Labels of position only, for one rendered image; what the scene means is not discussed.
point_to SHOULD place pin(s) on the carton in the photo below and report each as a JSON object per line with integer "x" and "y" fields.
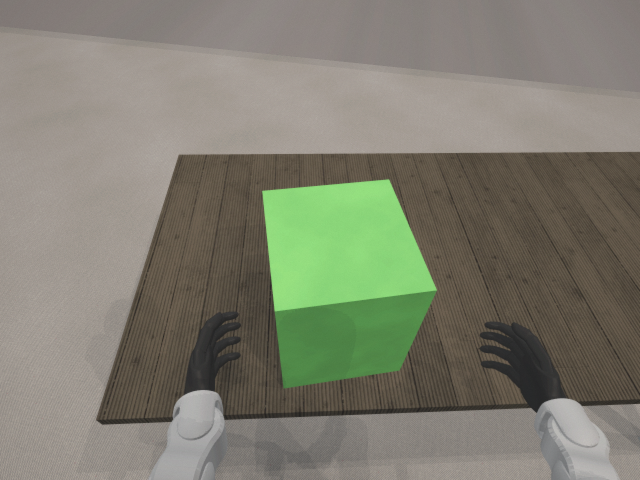
{"x": 350, "y": 285}

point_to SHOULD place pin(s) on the left robot forearm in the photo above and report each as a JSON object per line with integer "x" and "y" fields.
{"x": 196, "y": 439}

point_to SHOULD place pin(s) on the right robot hand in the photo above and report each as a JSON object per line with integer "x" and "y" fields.
{"x": 531, "y": 368}

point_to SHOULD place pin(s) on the left robot hand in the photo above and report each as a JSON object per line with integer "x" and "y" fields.
{"x": 204, "y": 364}

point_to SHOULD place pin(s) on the right robot forearm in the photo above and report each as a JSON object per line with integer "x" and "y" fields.
{"x": 573, "y": 446}

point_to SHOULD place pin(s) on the table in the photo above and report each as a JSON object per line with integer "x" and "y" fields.
{"x": 548, "y": 240}

